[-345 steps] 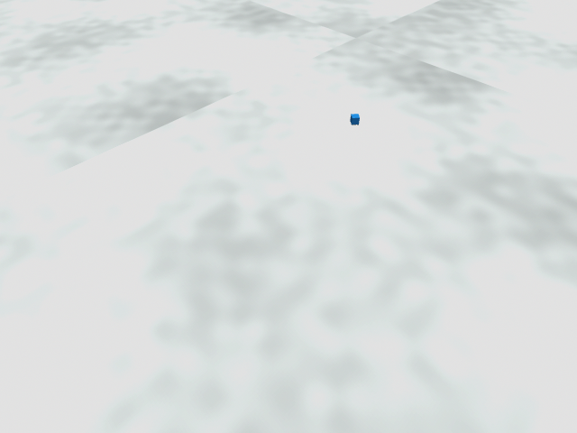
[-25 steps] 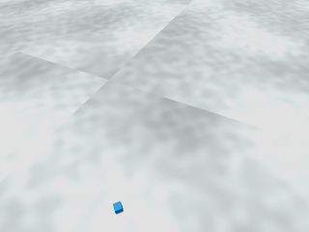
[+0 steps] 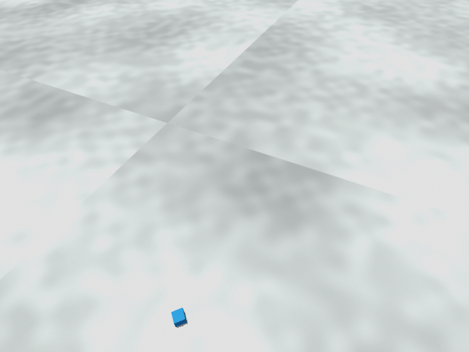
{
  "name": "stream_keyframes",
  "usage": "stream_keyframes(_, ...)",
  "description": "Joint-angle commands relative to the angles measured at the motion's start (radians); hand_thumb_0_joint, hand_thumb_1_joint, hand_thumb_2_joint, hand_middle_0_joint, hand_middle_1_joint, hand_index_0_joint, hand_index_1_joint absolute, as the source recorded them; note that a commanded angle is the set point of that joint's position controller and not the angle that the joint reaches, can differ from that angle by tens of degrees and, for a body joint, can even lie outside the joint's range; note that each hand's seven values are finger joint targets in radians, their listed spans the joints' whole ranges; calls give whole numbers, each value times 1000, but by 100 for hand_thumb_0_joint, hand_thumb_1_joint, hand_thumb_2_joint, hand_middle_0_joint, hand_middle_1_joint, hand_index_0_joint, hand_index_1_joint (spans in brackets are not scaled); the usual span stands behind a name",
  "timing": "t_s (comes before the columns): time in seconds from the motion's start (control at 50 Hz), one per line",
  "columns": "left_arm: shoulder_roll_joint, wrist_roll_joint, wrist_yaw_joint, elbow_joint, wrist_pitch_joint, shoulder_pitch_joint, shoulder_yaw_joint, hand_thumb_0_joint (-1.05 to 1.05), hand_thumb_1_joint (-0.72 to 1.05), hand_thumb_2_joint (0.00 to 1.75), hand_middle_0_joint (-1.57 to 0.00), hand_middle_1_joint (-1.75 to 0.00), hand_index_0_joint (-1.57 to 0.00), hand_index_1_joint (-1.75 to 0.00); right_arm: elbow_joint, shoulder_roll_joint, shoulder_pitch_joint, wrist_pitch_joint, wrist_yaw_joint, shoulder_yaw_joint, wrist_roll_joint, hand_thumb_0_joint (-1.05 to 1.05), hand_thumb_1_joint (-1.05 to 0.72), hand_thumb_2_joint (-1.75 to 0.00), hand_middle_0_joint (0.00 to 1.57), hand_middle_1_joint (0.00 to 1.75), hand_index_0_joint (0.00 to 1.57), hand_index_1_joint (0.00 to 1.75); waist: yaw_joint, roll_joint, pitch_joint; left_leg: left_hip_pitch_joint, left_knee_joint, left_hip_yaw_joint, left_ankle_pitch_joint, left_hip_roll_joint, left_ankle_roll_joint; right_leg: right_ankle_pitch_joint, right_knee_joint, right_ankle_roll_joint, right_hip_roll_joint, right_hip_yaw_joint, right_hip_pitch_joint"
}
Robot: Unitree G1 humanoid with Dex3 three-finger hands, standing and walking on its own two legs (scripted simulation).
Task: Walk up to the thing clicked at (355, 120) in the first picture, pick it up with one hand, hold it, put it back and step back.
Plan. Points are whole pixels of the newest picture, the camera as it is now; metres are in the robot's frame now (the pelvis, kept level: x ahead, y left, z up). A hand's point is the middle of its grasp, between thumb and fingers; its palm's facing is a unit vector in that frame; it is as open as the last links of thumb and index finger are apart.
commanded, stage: stand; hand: left
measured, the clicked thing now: (179, 317) +0.43 +0.25 -0.76
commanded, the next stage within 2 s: none
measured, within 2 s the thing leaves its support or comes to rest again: neither
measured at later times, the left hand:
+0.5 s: hand out of the picture +0.07 +0.25 -0.16, palm faces -0.02 -0.94 -0.35, open 7.4 cm
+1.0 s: hand out of the picture +0.07 +0.25 -0.16, palm faces -0.03 -0.94 -0.35, open 7.4 cm
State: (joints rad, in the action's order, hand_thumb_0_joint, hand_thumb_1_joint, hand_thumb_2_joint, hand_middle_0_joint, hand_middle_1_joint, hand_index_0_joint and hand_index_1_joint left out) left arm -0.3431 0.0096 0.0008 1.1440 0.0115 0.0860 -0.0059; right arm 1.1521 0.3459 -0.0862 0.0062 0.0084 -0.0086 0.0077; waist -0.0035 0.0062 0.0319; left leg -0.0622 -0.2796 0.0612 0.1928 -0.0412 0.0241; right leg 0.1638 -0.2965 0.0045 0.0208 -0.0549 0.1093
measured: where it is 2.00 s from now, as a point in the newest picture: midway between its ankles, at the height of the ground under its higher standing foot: outside the picture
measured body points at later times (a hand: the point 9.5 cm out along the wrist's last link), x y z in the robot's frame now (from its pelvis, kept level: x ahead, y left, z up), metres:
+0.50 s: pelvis +0.00 -0.01 +0.00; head +0.00 -0.01 +0.45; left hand +0.07 +0.30 -0.13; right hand +0.07 -0.31 -0.14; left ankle -0.03 +0.13 -0.75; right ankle +0.00 -0.12 -0.75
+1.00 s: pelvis -0.01 -0.01 +0.00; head +0.00 -0.01 +0.45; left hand +0.07 +0.30 -0.13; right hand +0.06 -0.31 -0.14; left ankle -0.03 +0.13 -0.75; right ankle +0.00 -0.12 -0.75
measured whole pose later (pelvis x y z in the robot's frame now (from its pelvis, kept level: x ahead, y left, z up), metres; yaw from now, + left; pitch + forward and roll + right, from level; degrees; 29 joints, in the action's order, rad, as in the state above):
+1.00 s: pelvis -0.01 -0.01 +0.00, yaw +0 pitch -2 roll +0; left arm -0.35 0.01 0.00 1.14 0.01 0.11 -0.01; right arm 1.14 0.35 -0.12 0.00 0.01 0.00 0.01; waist 0.00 0.00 0.03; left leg -0.07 -0.29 0.06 0.19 -0.05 0.03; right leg 0.16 -0.31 -0.01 0.01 -0.05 0.12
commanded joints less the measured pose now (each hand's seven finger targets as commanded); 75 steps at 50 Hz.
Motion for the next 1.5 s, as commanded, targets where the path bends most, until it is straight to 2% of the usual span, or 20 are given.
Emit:
stream_keyframes(0.0,-222,-4,11,-60,21,-39,42,0,90,90,-20,-30,-20,-30,-61,208,40,24,-16,-32,3,0,-90,-90,20,30,20,30,1,-9,-68,-3,34,-94,-195,-119,-23,-209,29,-19,129,107,-34)
stream_keyframes(0.12,-227,-5,10,-58,20,-43,46,0,90,90,-20,-30,-20,-30,-63,211,33,23,-16,-32,3,0,-90,-90,20,30,20,30,0,-8,-67,1,40,-97,-173,-120,-26,-179,27,-22,128,111,-26)
stream_keyframes(0.34,-227,-1,9,-64,21,-39,44,0,90,90,-20,-30,-20,-30,-68,213,21,25,-16,-30,4,0,-90,-90,20,30,20,30,-2,-1,-79,4,30,-96,-176,-119,-29,-203,28,-25,130,115,-32)
stream_keyframes(0.54,-231,-4,8,-61,20,-29,44,0,90,90,-20,-30,-20,-30,-65,209,9,24,-15,-28,5,0,-90,-90,20,30,20,30,-1,-9,-56,-10,41,-95,-122,-115,-26,-144,36,-28,126,119,-16)
stream_keyframes(0.64,-230,-3,8,-61,21,-29,44,0,90,90,-20,-30,-20,-30,-67,214,10,23,-15,-28,5,0,-90,-90,20,30,20,30,0,-11,-57,-12,35,-96,-125,-115,-30,-158,39,-27,126,122,-15)
stream_keyframes(0.72,-234,-5,7,-60,20,-28,46,0,90,90,-20,-30,-20,-30,-65,209,-1,23,-14,-25,7,0,-90,-90,20,30,20,30,-1,-9,-36,-25,45,-98,-92,-114,-28,-110,42,-25,124,123,-3)
stream_keyframes(0.82,-230,-3,6,-63,19,-22,44,0,90,90,-20,-30,-20,-30,-68,216,8,25,-17,-26,4,0,-90,-90,20,30,20,30,5,-2,-58,-10,36,-99,-136,-118,-28,-154,30,-29,123,122,-9)
stream_keyframes(1.04,-228,-2,9,-62,23,-16,40,0,90,90,-20,-30,-20,-30,-68,216,-1,22,-15,-26,7,0,-90,-90,20,30,20,30,1,-1,-58,-15,30,-94,-120,-118,-32,-162,35,-26,126,124,-17)
stream_keyframes(1.14,-226,-5,7,-63,21,-21,41,0,90,90,-20,-30,-20,-30,-69,217,-3,24,-17,-25,6,0,-90,-90,20,30,20,30,2,7,-64,-12,32,-93,-147,-119,-30,-182,26,-28,127,123,-25)
stream_keyframes(1.22,-226,-4,6,-60,19,-19,41,0,90,90,-20,-30,-20,-30,-66,215,2,25,-18,-23,5,0,-90,-90,20,30,20,30,5,6,-49,-14,41,-96,-136,-118,-27,-159,27,-26,124,122,-10)
stream_keyframes(1.34,-224,-2,8,-61,20,-15,40,0,90,90,-20,-30,-20,-30,-67,222,4,27,-17,-27,4,0,-90,-90,20,30,20,30,5,3,-71,10,35,-98,-188,-122,-26,-196,17,-27,124,114,-19)
stream_keyframes(1.42,-225,-3,8,-61,20,-19,40,0,90,90,-20,-30,-20,-30,-68,222,6,24,-18,-27,5,0,-90,-90,20,30,20,30,4,-2,-59,3,30,-95,-152,-120,-29,-176,28,-25,127,121,-14)
stream_keyframes(1.48,-229,-3,10,-62,21,-22,41,0,90,90,-20,-30,-20,-30,-70,214,2,24,-17,-26,5,0,-90,-90,20,30,20,30,0,-5,-70,1,34,-95,-171,-120,-28,-197,20,-28,128,116,-26)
